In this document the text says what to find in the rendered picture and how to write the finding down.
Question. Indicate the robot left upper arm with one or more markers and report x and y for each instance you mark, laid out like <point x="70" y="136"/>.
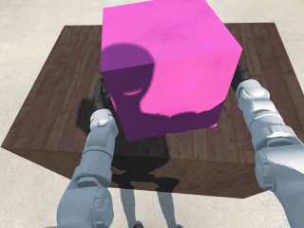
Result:
<point x="85" y="207"/>

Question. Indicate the pedestal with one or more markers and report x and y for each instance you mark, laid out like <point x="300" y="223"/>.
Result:
<point x="53" y="123"/>

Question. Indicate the right robot hand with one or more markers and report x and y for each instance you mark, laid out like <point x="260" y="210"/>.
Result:
<point x="241" y="74"/>

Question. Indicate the carton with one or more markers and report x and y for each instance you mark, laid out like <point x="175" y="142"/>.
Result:
<point x="167" y="66"/>

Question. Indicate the robot right upper arm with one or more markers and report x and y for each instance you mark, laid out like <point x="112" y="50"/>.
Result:
<point x="280" y="169"/>

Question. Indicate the robot left forearm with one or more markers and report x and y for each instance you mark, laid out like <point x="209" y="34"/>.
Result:
<point x="97" y="157"/>

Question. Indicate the left robot hand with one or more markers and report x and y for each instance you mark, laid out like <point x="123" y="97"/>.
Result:
<point x="99" y="97"/>

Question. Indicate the robot right forearm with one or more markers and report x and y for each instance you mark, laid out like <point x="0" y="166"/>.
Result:
<point x="262" y="119"/>

